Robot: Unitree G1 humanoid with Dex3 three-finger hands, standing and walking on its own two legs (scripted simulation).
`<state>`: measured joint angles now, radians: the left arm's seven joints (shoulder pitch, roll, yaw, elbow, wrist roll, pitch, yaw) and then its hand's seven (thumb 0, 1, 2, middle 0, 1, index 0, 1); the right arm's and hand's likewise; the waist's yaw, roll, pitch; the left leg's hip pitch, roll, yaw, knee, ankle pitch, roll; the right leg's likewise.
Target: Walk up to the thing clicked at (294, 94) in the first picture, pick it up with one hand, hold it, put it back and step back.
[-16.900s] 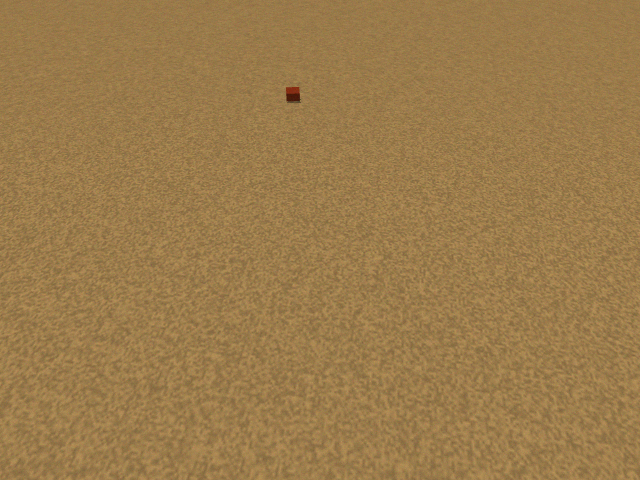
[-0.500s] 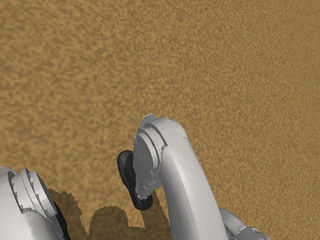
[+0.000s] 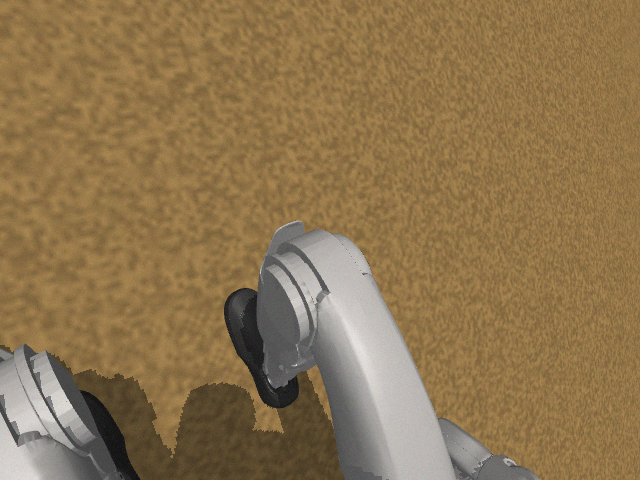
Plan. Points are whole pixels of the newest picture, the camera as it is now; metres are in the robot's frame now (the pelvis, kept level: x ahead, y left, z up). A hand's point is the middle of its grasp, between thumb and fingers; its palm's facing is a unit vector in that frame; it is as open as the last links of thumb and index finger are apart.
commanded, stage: close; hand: left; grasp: from above
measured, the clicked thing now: out of the picture +0.46 +0.34 -0.28
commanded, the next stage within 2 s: settle in 1.28 s
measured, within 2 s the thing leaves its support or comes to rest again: leaves its support in 1.68 s
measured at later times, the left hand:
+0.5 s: hand out of the picture +0.45 +0.33 -0.26, palm faces -0.41 -0.15 -0.90, open 11.3 cm
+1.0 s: hand out of the picture +0.45 +0.34 -0.25, palm faces -0.43 -0.19 -0.88, open 10.2 cm
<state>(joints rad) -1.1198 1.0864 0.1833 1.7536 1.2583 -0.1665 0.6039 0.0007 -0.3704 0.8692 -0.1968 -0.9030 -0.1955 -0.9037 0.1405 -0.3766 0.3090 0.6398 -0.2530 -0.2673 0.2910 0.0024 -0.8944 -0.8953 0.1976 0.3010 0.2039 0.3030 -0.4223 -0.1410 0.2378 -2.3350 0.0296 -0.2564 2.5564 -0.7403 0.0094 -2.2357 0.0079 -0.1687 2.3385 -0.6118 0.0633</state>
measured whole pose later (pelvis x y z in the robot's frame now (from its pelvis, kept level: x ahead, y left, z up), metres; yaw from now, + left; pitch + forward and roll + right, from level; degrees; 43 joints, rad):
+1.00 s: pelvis +0.00 +0.00 +0.01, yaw -1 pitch +28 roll -16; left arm -1.10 1.10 0.16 1.74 1.23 -0.19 0.58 0.00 0.08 0.39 -0.57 -0.54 -0.62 -0.52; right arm 0.13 -0.38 0.33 0.64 -0.25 -0.25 0.27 0.00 -0.89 -0.89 0.20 0.30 0.20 0.30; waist -0.41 -0.13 0.25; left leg -2.33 0.03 -0.27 2.54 -0.73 0.01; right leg -2.22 0.01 -0.18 2.31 -0.60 0.06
